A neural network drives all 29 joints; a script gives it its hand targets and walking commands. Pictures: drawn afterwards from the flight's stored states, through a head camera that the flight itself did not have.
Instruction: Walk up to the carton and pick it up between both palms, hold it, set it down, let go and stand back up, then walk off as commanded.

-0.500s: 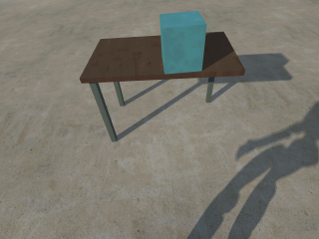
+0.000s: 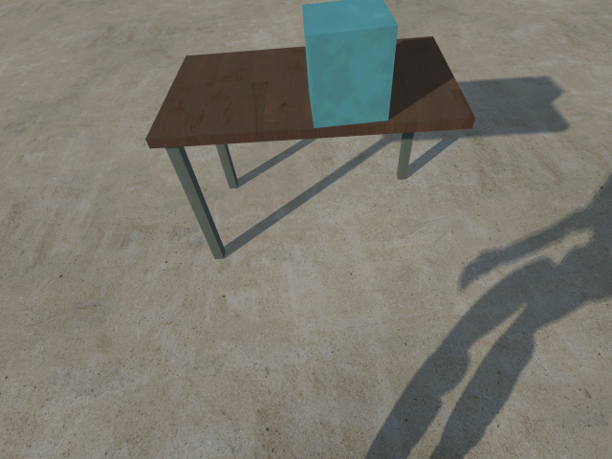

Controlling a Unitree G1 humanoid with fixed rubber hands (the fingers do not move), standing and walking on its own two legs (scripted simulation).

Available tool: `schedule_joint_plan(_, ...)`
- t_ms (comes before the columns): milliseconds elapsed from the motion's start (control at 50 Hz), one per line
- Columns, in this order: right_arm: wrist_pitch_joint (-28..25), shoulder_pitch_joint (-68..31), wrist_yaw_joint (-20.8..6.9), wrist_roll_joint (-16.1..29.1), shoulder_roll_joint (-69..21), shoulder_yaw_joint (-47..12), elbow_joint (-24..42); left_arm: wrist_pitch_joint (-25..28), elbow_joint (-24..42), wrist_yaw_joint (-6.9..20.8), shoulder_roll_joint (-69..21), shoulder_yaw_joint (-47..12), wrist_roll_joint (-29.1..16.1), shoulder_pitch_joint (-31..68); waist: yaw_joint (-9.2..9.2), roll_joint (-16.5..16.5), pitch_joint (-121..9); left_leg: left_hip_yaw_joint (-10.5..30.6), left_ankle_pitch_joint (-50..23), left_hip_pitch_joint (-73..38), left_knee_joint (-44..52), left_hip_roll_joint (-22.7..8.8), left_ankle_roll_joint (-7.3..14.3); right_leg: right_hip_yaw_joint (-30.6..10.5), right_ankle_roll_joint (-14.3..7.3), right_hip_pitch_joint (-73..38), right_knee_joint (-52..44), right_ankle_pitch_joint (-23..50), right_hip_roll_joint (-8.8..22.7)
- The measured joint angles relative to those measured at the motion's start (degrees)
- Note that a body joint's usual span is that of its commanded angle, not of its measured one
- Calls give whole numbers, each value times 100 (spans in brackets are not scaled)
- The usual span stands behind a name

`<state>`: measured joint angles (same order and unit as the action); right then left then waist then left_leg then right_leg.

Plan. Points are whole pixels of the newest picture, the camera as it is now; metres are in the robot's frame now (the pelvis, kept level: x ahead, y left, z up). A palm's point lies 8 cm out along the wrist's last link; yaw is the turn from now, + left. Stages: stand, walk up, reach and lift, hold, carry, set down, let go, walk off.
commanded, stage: walk off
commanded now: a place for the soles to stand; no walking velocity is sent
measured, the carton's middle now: (346, 64) +1.08 -0.07 -0.01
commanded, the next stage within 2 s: stand in 1.44 s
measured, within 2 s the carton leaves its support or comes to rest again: neither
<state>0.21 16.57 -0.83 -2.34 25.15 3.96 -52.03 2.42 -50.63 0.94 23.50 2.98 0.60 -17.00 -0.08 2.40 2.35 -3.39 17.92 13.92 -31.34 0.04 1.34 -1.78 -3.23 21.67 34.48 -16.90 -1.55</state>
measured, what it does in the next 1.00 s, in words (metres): shifts its weight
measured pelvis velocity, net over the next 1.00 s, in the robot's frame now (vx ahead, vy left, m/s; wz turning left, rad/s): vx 0.03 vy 0.04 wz -0.04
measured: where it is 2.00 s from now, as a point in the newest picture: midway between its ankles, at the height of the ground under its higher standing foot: outside the picture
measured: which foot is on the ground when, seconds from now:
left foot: down 0.00-1.00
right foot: down 0.00-1.00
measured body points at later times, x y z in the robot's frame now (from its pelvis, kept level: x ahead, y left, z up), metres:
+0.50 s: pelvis +0.04 +0.03 +0.00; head +0.07 +0.03 +0.45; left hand +0.13 +0.37 -0.10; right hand +0.17 -0.30 -0.10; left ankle +0.01 +0.12 -0.73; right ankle +0.05 -0.10 -0.73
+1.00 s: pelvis +0.03 +0.04 +0.00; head +0.05 +0.03 +0.45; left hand +0.14 +0.38 -0.10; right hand +0.14 -0.29 -0.10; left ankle +0.01 +0.12 -0.73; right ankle +0.05 -0.10 -0.73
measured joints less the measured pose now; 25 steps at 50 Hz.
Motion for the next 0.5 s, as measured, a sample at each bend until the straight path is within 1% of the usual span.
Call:
schedule_joint_plan(40, 1, -94, -7, -1, -1, 1, 74, 67, -57, -8, -52, -51, -1, 0, -2, 0, 9, -18, 126, -3, -168, -2, -5, -1, 19, -71, -74, 493, 13)
schedule_joint_plan(60, 2, -171, -8, 8, -2, -6, 78, 90, -90, -17, -91, -58, -2, 3, -3, 13, 8, 1, 164, -2, -277, -4, -5, 0, 72, -125, -75, 531, 12)
schedule_joint_plan(80, 1, -251, -7, 11, -5, -9, 97, 105, -116, -22, -110, -73, -1, 3, -4, 15, 8, 29, 181, -1, -386, -5, -5, 0, 110, -193, -76, 452, 12)
schedule_joint_plan(140, 1, -480, -7, 14, -4, -9, 177, 110, -154, -37, -105, -83, -2, 4, -1, 18, 5, 145, 455, 4, -462, -6, -5, 2, 120, -338, -76, 246, 12)
schedule_joint_plan(180, 2, -577, -10, 15, -3, -10, 201, 98, -170, -37, -68, -89, -1, 23, 1, 19, -3, 187, 357, 3, -337, -5, -5, 2, 123, -353, -77, 199, 12)
schedule_joint_plan(220, 1, -603, -11, 15, -3, -10, 217, 72, -171, -37, -33, -93, -2, 62, 1, 18, -6, 173, 151, 1, -310, -4, -5, -3, 123, -356, -77, 167, 19)
schedule_joint_plan(280, 2, -598, -14, 15, -3, -9, 226, 68, -137, -52, -3, -94, -2, 110, 2, 17, -17, 137, 243, 2, -277, -3, 32, -2, 123, -344, -76, 90, 25)
schedule_joint_plan(300, 1, -600, -14, 15, -4, -9, 239, 80, -124, -53, 5, -95, -2, 112, 1, 15, -17, 115, 275, 1, -281, -3, 39, -3, 123, -364, -90, 241, 29)
schedule_joint_plan(400, 0, -630, -14, 60, -5, -9, 360, 146, -45, -95, 47, -117, -2, 186, 0, 14, -12, 90, 322, -1, -486, -4, 41, -4, 190, -489, -93, 16, 46)
schedule_joint_plan(460, 1, -754, -14, 63, -4, -9, 444, 148, 21, -131, 119, -134, -1, 232, 1, 15, -11, 88, 344, 1, -564, -4, 41, -3, 190, -523, -94, 4, 48)
schedule_joint_plan(500, 1, -857, -14, 63, -4, -10, 473, 148, 4, -146, 174, -146, -2, 314, 3, 16, -11, 90, 409, 3, -487, -5, 55, -2, 240, -474, -94, 12, 48)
